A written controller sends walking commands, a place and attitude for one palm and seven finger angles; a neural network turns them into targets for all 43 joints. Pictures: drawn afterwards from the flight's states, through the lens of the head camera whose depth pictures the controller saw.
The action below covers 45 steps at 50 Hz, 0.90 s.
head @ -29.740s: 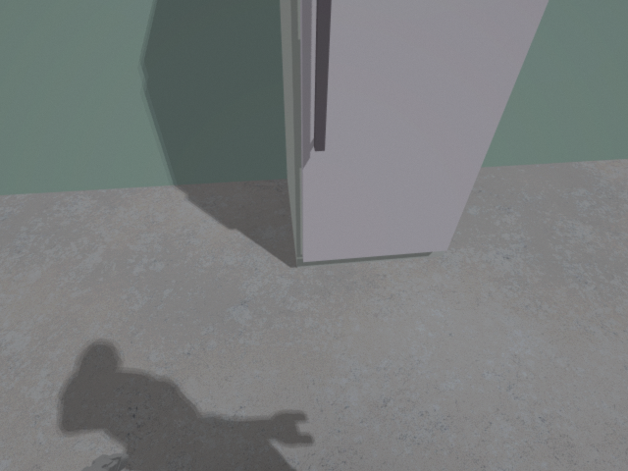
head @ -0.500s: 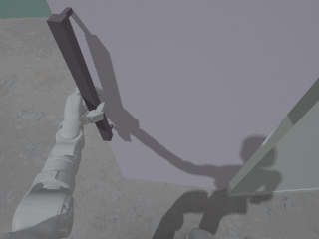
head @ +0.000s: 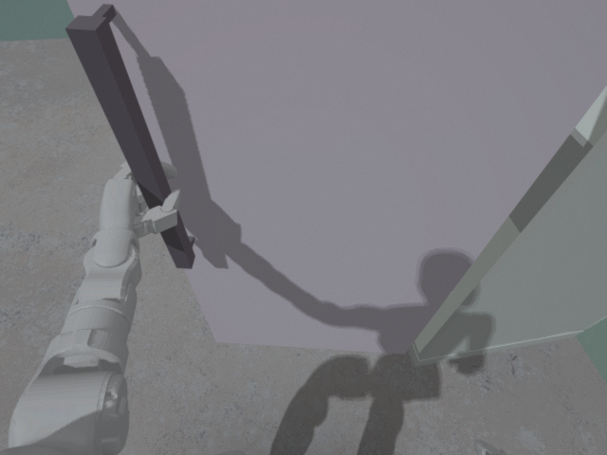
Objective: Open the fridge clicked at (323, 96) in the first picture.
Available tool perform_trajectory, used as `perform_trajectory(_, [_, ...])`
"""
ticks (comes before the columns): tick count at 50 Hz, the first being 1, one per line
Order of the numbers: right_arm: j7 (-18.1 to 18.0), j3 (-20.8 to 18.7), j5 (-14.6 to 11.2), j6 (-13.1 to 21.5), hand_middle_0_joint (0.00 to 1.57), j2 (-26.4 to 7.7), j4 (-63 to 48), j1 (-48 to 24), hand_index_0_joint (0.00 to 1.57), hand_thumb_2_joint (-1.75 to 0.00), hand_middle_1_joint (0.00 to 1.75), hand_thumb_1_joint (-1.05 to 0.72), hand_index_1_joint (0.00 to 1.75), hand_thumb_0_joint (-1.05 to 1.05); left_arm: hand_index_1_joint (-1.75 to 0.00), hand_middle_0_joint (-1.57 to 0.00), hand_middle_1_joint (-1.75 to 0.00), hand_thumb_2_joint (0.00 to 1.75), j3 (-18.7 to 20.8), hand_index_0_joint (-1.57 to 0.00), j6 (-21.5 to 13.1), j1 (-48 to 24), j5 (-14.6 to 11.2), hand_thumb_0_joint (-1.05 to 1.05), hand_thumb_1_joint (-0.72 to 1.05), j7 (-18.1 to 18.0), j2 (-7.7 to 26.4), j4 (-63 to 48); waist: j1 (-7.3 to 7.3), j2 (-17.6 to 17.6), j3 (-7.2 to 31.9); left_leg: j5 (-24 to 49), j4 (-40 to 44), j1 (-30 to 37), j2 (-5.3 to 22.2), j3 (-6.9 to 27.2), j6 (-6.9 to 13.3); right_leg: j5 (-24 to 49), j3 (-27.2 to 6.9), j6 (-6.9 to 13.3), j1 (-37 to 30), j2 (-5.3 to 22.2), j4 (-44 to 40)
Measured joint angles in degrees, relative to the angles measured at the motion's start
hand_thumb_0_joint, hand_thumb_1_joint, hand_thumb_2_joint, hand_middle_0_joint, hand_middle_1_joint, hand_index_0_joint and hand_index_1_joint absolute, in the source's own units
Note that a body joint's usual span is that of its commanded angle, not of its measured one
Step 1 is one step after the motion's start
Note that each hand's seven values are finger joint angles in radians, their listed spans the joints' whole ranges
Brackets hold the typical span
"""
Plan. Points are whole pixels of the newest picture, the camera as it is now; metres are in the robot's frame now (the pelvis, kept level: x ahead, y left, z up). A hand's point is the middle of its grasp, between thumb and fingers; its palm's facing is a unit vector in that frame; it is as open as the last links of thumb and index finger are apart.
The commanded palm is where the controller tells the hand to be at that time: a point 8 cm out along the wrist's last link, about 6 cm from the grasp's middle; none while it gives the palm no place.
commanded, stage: stop walking and hold the door back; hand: left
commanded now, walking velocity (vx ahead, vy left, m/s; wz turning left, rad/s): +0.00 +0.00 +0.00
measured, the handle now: (157, 170) +0.47 +0.22 +0.10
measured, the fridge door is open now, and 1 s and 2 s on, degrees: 77 75 75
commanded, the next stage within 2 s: loosen the grip on the handle in 0.06 s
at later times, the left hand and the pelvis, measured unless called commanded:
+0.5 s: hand (165, 207) +0.43 +0.20 +0.07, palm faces +0.16 -0.96 -0.21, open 11.1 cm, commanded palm +0.39 +0.25 +0.07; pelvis +0.00 +0.00 -0.01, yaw +1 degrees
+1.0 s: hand (145, 210) +0.44 +0.24 +0.05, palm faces +0.23 -0.95 -0.23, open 14.4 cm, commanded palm +0.40 +0.29 +0.07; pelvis +0.02 +0.00 -0.01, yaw +1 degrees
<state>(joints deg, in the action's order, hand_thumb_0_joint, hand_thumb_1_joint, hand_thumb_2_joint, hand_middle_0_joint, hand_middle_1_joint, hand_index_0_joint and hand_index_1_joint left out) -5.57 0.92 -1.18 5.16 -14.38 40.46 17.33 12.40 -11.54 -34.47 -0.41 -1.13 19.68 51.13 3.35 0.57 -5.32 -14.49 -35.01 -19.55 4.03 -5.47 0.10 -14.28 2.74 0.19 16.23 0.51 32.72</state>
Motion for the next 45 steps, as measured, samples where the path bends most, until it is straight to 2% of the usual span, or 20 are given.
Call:
perform_trajectory(2, [0.21, 0.48, -0.14, -0.37, 0.2, 0.66, -0.07, -1.31, 0.2, -0.9, 0.3, -0.91, 0.3, 0.01, -1.4, -0.32, -1.32, 0.75, -0.4, -0.42, -0.06, 1.14, -0.5, -0.01, 0.61, -0.65, -0.47, -1.85, -0.22, -1.05, -0.75, -0.26, -0.27, 0.07, 0.52, 0.21, -0.37, 0.17, 0.21, 0.19, -0.26, -0.51, -0.11])
perform_trajectory(8, [-0.44, 1.26, -0.42, -1.24, 0.2, 1.28, 0.84, -3.36, 0.2, -0.9, 0.3, -0.91, 0.3, 0.01, -1.4, -0.33, -1.32, 0.77, -1.8, -0.42, -0.45, 0.53, -0.11, -0.02, 0.59, -0.5, -1.76, 1.0, -1.14, -1.71, 0.82, 0.64, 1.73, 0.58, -0.67, 0.02, -0.07, -1.92, 0.14, -0.29, -0.07, 0.59, -0.04])
perform_trajectory(10, [0.29, 0.57, 0.37, -0.06, 0.21, 1.87, 0.23, -3.2, 0.2, -0.9, 0.3, -0.91, 0.3, 0.01, -1.4, -0.33, -1.3, 0.76, 1.19, -0.43, 0.17, -0.47, 3.53, -0.03, 0.58, 1.26, -2.18, 1.91, -1.21, -0.77, 1.17, 1.06, 2.87, 1.11, -1.38, -0.5, 0.19, -2.19, -0.32, -0.4, 0.33, 1.27, 0.56])
perform_trajectory(12, [2.18, 0.11, 1.02, 1.31, 0.21, 2.48, -0.2, -2.25, 0.2, -0.9, 0.3, -0.91, 0.3, 0.01, -1.4, -0.34, -1.3, 0.74, 2.1, -0.43, 2.05, -1.98, 4.48, -0.02, 0.56, 2.45, -1.21, 3.89, -0.43, 0.64, 3.95, 1.75, 3.4, -0.69, -1.8, -0.21, 0.38, -2.33, 0.01, -0.24, 2.39, 1.66, 1.08])
perform_trajectory(15, [4.27, -0.06, 1.25, 2.22, 0.21, 2.42, -1.33, -1.24, 0.2, -0.9, 0.3, -0.9, 0.3, 0.01, -1.4, -0.37, -1.32, 0.71, 2.7, -0.44, 3.38, -3.72, 3.98, -0.01, 0.49, 2.91, 0.87, 4.81, 0.58, 2.68, 5.79, 1.68, 2.34, -2.85, -1.27, 0.17, 0.03, -2.44, 0.32, 0.23, 4.39, 1.2, 1.91])
perform_trajectory(20, [6.46, -2.3, 1.09, 1.96, 0.21, -0.72, -2.53, 1.11, 0.2, -0.9, 0.3, -0.9, 0.3, 0.01, -1.4, -0.38, -1.33, 0.58, 0.91, -0.44, 2.28, -2.68, 4.07, 0.0, 0.23, 1.25, 1.08, 1.37, 1.1, 1.37, 6.45, 0.31, -1.25, -6.88, -0.63, 0.98, -0.03, -2.92, 0.99, 0.47, 7.33, 0.72, 3.66])
perform_trajectory(26, [6.69, -3.53, 0.45, -0.29, 0.2, -2.15, -0.98, 3.3, 0.2, -0.9, 0.3, -0.91, 0.3, 0.01, -1.37, -0.37, -1.32, 0.37, 0.87, -0.42, 3.72, -0.5, 2.07, 0.0, -0.21, 0.84, 0.64, -0.99, 1.13, 0.5, 6.98, -0.41, -2.6, -8.86, -0.75, 0.83, 0.23, -3.74, 0.75, 0.18, 9.46, 0.93, 5.24])
perform_trajectory(28, [6.58, -3.59, 0.33, -0.55, 0.2, -1.92, -0.55, 3.92, 0.2, -0.9, 0.3, -0.91, 0.3, 0.01, -1.35, -0.36, -1.31, 0.32, 0.5, -0.41, 4.13, 0.0, 1.89, 0.0, -0.31, 0.49, 0.6, -1.16, 1.19, 0.42, 7.0, -0.66, -2.97, -9.26, -0.66, 0.92, 0.2, -3.93, 0.81, 0.18, 9.76, 0.85, 5.43])
perform_trajectory(30, [6.3, -3.24, 0.46, -0.81, 0.2, -1.57, -0.11, 3.93, 0.2, -0.9, 0.3, -0.91, 0.3, 0.01, -1.32, -0.35, -1.29, 0.28, 1.74, -0.39, 4.04, 0.08, 2.54, 0.0, -0.39, 0.47, 0.91, -0.84, 1.52, 0.49, 6.69, -0.95, -3.41, -9.6, -0.53, 0.93, 0.15, -4.13, 0.8, 0.22, 10.08, 0.74, 5.75])
perform_trajectory(36, [5.89, -2.91, 0.66, -0.64, 0.2, -0.28, 0.75, 4.22, 0.2, -0.9, 0.3, -0.91, 0.3, 0.01, -1.29, -0.31, -1.23, 0.22, 1.91, -0.4, 2.16, 1.06, 2.5, -0.01, -0.5, 0.82, 1.81, -1.84, 1.61, -0.14, 6.45, -1.65, -4.21, -10.51, -0.2, 1.01, 0.01, -4.48, 0.8, 0.29, 10.74, 0.43, 5.97])
perform_trajectory(42, [5.83, -2.72, 0.61, -0.46, 0.2, 0.41, 1.37, 3.98, 0.2, -0.9, 0.3, -0.91, 0.3, 0.01, -1.23, -0.27, -1.18, 0.21, 2.0, -0.36, 2.4, 3.19, 1.12, -0.01, -0.54, 0.51, 0.71, -3.59, 1.23, -1.11, 7.67, -2.39, -4.18, -9.94, -0.21, 0.75, 0.02, -5.02, 0.51, 0.11, 10.21, 0.43, 5.76])
perform_trajectory(45, [5.47, -2.11, 0.83, -0.67, 0.2, 0.5, 1.47, 3.13, 0.2, -0.9, 0.3, -0.91, 0.3, 0.01, -1.21, -0.26, -1.16, 0.2, 3.37, -0.34, 1.42, 2.56, 1.82, -0.01, -0.54, 1.07, 1.14, -1.13, 1.37, -1.05, 8.26, -2.79, -4.68, -10.25, -0.27, 0.8, -0.02, -5.54, 0.53, 0.1, 10.56, 0.52, 6.43])
